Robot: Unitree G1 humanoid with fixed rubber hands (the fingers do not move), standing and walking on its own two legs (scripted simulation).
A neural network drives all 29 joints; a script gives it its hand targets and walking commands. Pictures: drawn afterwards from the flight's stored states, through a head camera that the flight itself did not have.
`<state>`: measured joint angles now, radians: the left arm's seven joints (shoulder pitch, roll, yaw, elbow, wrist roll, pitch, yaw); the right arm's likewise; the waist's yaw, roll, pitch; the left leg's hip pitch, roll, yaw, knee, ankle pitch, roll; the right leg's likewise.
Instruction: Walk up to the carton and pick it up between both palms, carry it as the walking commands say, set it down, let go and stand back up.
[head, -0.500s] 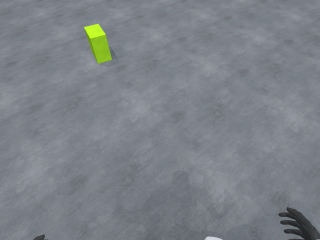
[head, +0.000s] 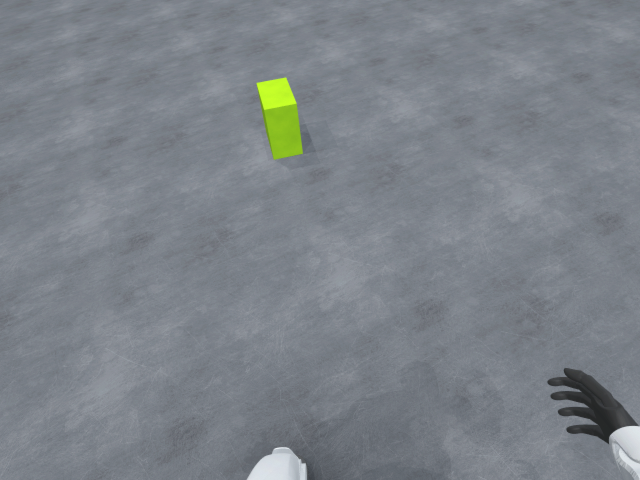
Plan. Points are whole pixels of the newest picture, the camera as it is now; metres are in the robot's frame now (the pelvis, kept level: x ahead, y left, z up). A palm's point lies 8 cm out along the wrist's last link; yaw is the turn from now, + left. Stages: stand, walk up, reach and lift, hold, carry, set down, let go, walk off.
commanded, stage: walk up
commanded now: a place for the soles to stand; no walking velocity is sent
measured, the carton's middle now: (279, 118) +1.88 +0.36 -0.63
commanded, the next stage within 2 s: none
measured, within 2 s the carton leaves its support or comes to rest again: neither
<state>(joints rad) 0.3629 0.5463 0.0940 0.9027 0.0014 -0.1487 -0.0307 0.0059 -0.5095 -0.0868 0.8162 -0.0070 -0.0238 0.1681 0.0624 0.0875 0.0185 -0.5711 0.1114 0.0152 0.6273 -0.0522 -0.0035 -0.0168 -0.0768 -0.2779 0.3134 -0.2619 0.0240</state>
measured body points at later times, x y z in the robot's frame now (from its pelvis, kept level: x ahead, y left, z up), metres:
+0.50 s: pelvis +0.31 +0.05 -0.01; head +0.33 +0.03 +0.44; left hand +0.47 +0.39 -0.08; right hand +0.36 -0.31 -0.11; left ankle +0.21 +0.14 -0.74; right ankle +0.47 -0.07 -0.73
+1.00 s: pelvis +0.58 +0.12 -0.02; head +0.60 +0.13 +0.43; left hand +0.58 +0.50 -0.11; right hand +0.82 -0.19 -0.07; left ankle +0.69 +0.24 -0.74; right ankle +0.48 -0.06 -0.72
